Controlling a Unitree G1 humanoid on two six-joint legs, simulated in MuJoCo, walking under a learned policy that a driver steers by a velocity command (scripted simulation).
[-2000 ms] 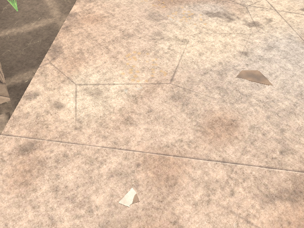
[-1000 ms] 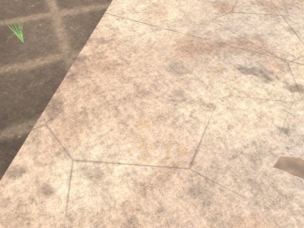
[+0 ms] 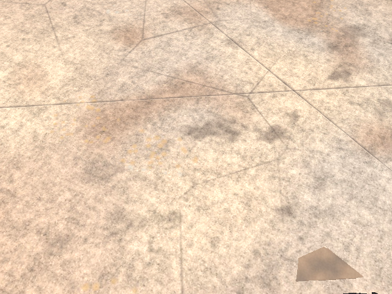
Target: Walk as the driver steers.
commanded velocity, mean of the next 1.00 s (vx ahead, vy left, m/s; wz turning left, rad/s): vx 0.03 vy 0.00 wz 0.29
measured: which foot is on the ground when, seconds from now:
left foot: down 0.00-0.34, up 0.36-0.68, down 0.70-1.00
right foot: up 0.00-0.30, down 0.32-0.70, up 0.72-1.00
